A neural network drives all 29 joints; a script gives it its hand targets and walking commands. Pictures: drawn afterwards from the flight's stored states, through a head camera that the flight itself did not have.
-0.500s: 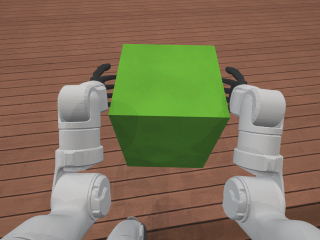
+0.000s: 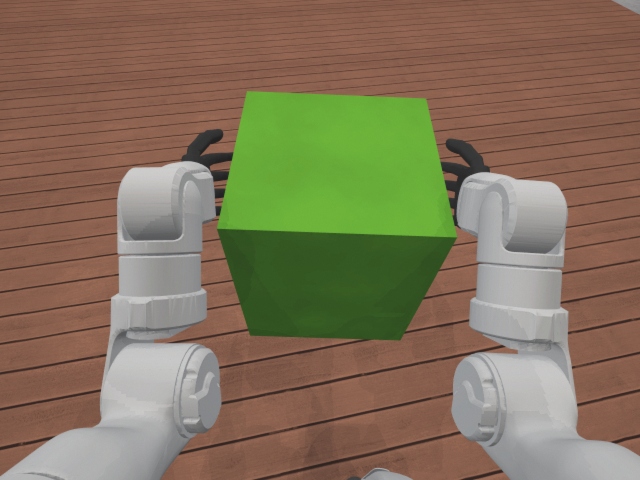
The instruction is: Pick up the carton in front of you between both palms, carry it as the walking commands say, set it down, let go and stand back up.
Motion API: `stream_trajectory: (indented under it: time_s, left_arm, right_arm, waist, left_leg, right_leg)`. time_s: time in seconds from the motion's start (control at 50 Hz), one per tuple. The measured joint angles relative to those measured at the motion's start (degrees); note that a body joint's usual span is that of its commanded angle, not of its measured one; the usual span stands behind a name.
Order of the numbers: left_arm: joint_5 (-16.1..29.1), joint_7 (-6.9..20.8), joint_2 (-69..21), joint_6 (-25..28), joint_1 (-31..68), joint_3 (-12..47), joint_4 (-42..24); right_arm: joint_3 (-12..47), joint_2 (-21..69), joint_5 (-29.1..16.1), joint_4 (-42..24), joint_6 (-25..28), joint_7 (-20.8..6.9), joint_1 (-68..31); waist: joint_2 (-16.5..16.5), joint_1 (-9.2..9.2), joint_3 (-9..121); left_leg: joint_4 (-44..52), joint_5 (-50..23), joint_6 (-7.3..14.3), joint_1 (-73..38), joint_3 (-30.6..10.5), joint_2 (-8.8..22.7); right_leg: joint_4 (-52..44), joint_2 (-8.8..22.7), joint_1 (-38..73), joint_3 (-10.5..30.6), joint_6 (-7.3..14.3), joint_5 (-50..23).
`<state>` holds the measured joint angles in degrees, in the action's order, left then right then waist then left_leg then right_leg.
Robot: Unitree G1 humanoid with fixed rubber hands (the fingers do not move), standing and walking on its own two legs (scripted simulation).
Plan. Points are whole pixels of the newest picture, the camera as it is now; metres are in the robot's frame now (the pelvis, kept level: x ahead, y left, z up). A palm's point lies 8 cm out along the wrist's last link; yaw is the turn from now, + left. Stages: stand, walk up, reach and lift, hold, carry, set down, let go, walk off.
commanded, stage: carry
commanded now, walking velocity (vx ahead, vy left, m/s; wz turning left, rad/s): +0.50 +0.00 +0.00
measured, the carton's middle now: (330, 227) +0.39 +0.00 +0.11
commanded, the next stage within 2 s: none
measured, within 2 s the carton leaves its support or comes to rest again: neither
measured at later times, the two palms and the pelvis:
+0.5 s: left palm (221, 125) +0.62 +0.18 +0.10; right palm (398, 128) +0.62 -0.12 +0.10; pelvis +0.32 +0.03 +0.01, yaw -2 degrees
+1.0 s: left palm (263, 51) +0.89 +0.13 +0.11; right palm (402, 57) +0.90 -0.17 +0.10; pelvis +0.63 -0.02 +0.00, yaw +1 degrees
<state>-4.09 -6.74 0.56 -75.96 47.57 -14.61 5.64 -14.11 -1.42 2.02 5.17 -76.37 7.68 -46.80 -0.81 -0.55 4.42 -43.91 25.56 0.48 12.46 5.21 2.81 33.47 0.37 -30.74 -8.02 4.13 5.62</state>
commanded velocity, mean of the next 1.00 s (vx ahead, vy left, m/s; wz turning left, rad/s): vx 0.50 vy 0.00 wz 0.00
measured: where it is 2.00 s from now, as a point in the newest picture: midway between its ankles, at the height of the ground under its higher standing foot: (320, 219)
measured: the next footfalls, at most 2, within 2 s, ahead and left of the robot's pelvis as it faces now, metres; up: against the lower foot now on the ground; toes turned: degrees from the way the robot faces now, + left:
left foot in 0.44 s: +0.44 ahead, +0.11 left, +0.00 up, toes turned +7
right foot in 0.92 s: +0.77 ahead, -0.11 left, +0.00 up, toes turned -11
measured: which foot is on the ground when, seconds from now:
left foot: down 0.00-0.00, up 0.02-0.42, down 0.44-0.96, up 0.98-1.00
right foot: down 0.00-0.46, up 0.48-0.90, down 0.92-1.00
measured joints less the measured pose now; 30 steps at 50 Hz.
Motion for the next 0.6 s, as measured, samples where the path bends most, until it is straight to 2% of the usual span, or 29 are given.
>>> stream_trajectory:
  time_s: [0.06,0.12,0.26,0.34,0.4,0.44,0.46,0.48,0.52,0.54,0.6]
  left_arm:
    - [-0.4,0.0,-0.4,0.3,-0.9,1.0,3.6]
    - [0.2,0.0,-0.5,0.5,-3.5,1.1,4.7]
    - [0.0,0.1,-2.3,4.3,-9.2,0.5,3.6]
    - [-1.0,0.4,-4.2,6.4,-14.1,0.9,-0.1]
    - [-1.7,0.6,-5.8,6.9,-18.7,1.7,-5.3]
    - [-2.1,0.8,-6.5,7.0,-21.9,2.0,-9.1]
    - [-2.1,1.1,-6.4,7.3,-23.4,2.1,-10.5]
    - [-1.9,1.4,-6.2,7.5,-24.9,2.2,-11.6]
    - [-1.8,2.0,-6.4,7.5,-28.1,2.5,-13.4]
    - [-1.9,2.1,-7.0,7.5,-29.6,2.7,-14.3]
    - [-3.0,2.1,-9.2,7.9,-33.9,4.7,-17.7]
  right_arm:
    - [-0.3,-0.6,0.2,3.5,-0.3,-0.5,0.4]
    - [-0.3,0.3,1.4,5.7,-0.5,-0.5,1.4]
    - [0.1,2.7,2.9,4.0,2.7,-0.6,6.7]
    - [0.7,4.2,3.3,-0.4,4.6,-0.9,12.4]
    - [1.3,5.7,3.5,-5.3,5.6,-1.3,17.2]
    - [1.9,7.1,3.9,-8.1,6.3,-1.6,20.0]
    - [2.3,8.2,4.4,-9.0,7.4,-1.7,21.6]
    - [2.8,9.2,5.1,-9.8,8.1,-1.8,23.2]
    - [3.5,10.9,6.1,-12.0,8.5,-1.8,26.9]
    - [4.0,11.2,6.2,-13.5,8.5,-1.9,29.0]
    - [5.7,9.7,4.9,-17.6,8.1,-2.4,34.0]
  waist:
    - [0.1,1.93,0.1]
    - [0.3,2.76,-0.1]
    - [0.4,2.99,-0.6]
    - [0.2,2.27,-0.2]
    - [0.5,1.65,0.3]
    - [0.8,1.45,0.7]
    - [2.1,1.07,0.8]
    - [2.7,0.67,0.7]
    - [2.3,0.30,0.3]
    - [1.9,0.22,0.1]
    - [1.2,-0.11,-0.1]
  left_leg:
    - [-20.8,0.8,0.8,8.9,-4.2,-1.9]
    - [-24.4,-2.0,0.9,16.6,-4.1,-1.8]
    - [-6.8,-10.1,-0.7,25.4,-2.1,0.4]
    - [6.2,-17.9,-0.8,24.0,-0.1,0.5]
    - [15.5,-23.0,-0.2,19.7,2.6,-0.6]
    - [20.2,-24.9,1.2,15.0,4.7,-1.4]
    - [18.0,-23.9,2.8,14.9,5.6,-2.0]
    - [15.9,-21.4,3.9,14.8,6.0,-2.3]
    - [15.4,-17.6,4.6,12.8,6.1,-2.0]
    - [16.5,-17.1,4.2,11.3,6.0,-1.8]
    - [21.0,-16.4,3.8,6.3,5.5,-1.8]
  right_leg:
    - [1.9,-0.2,2.6,0.3,0.7,5.7]
    - [-1.8,-0.1,6.8,0.8,0.0,6.7]
    - [-10.8,-0.1,17.2,1.6,-0.5,9.0]
    - [-14.3,-0.1,23.9,1.7,-1.9,12.0]
    - [-14.3,0.2,28.5,1.9,-3.3,16.0]
    - [-8.2,1.0,29.2,1.8,-4.3,20.5]
    - [-1.2,2.5,26.9,2.0,-4.7,21.0]
    - [7.6,2.7,23.4,3.5,-5.0,20.0]
    - [23.5,1.5,15.4,5.4,-4.8,20.2]
    - [27.8,1.2,11.9,5.3,-4.6,19.2]
    - [27.3,2.1,4.1,4.3,-4.8,15.3]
